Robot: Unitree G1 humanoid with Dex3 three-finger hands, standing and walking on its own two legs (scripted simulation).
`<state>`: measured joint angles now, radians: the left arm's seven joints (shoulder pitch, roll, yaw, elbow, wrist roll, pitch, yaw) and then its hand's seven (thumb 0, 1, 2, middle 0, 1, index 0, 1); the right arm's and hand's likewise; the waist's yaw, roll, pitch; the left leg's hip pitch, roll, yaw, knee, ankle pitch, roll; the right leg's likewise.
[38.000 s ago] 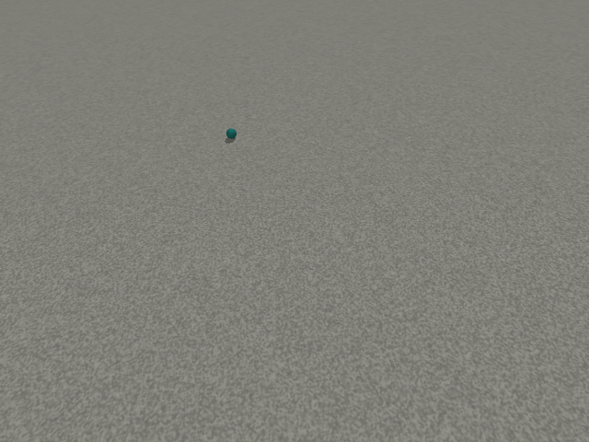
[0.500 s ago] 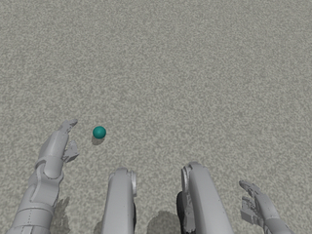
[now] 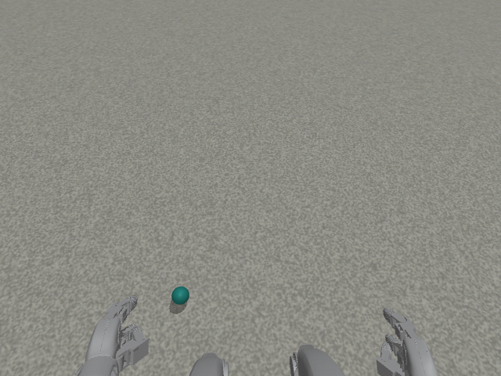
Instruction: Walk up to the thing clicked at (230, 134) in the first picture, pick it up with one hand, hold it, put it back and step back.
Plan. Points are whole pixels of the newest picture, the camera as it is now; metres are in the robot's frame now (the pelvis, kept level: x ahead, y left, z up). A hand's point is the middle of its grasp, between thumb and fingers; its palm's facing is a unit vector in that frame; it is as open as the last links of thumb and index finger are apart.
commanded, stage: home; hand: left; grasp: from above
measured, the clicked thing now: (180, 295) +0.48 +0.25 -0.64
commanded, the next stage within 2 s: none
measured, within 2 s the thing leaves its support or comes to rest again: neither
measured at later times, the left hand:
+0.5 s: hand (126, 366) +0.18 +0.19 +0.00, palm faces +0.07 -0.98 -0.19, open 7.4 cm
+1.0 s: hand (131, 365) +0.18 +0.18 +0.00, palm faces +0.06 -0.98 -0.20, open 7.4 cm
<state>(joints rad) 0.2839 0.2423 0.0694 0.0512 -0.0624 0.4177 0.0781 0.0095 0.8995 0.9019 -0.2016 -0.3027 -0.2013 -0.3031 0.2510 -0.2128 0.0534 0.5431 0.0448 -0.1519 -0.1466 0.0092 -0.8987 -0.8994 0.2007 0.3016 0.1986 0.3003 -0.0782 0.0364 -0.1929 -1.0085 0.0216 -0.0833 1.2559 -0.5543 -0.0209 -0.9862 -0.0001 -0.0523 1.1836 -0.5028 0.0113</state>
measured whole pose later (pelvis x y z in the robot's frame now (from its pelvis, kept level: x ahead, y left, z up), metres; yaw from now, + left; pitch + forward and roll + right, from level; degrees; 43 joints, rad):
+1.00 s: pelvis +0.02 +0.00 +0.05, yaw +1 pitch +9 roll -3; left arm 0.50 0.22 0.03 -0.12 -0.06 0.46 0.02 0.01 0.90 0.90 -0.20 -0.30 -0.20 -0.30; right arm 0.30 -0.22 0.04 0.55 0.01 -0.26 -0.18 0.01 -0.90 -0.90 0.20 0.30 0.20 0.30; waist -0.04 0.05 -0.16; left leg -0.69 0.02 -0.07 1.02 -0.50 -0.02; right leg -0.67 0.00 -0.05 0.95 -0.45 0.01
